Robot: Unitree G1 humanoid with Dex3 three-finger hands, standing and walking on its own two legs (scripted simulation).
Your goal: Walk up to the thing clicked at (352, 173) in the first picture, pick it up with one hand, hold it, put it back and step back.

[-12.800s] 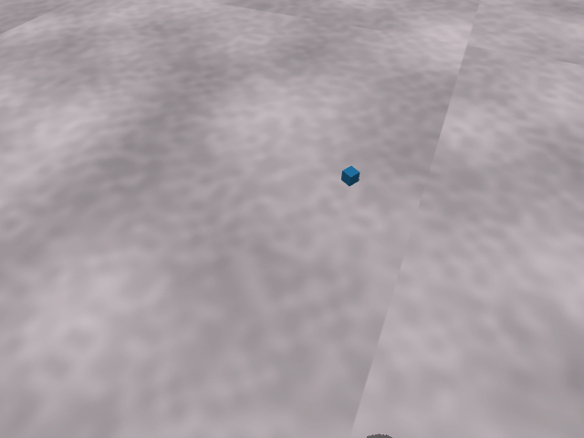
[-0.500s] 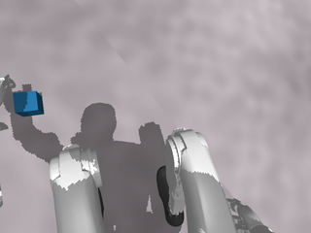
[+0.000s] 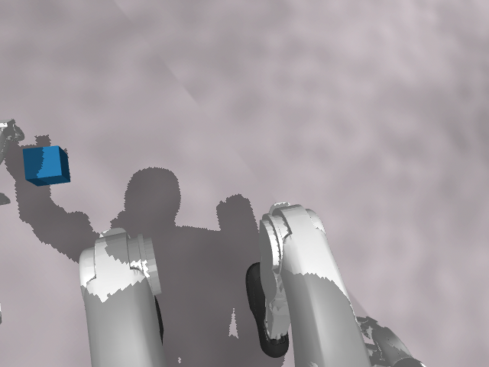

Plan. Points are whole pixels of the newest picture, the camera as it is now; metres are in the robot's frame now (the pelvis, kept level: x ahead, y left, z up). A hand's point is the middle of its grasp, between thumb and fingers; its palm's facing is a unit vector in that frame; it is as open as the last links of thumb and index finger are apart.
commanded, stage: rise first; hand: left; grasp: from above
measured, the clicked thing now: (47, 166) +0.47 +0.32 -0.30
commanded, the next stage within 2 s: approach in 0.70 s
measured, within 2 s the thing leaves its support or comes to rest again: neither
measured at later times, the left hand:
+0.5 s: hand out of the picture +0.42 +0.35 -0.17, palm faces -0.45 -0.07 -0.89, open 11.0 cm
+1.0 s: hand (1, 169) +0.43 +0.34 -0.17, palm faces -0.46 -0.05 -0.89, open 11.2 cm
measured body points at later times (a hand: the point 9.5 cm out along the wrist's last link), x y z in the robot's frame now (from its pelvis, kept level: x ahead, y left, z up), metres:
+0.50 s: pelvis +0.00 +0.00 +0.00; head +0.23 +0.09 +0.37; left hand +0.44 +0.35 -0.12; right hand +0.08 -0.27 -0.11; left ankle +0.07 +0.13 -0.29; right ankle +0.10 -0.13 -0.29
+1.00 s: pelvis +0.00 +0.00 +0.00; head +0.23 +0.09 +0.37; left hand +0.45 +0.34 -0.12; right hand +0.08 -0.27 -0.11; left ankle +0.07 +0.13 -0.29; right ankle +0.10 -0.13 -0.29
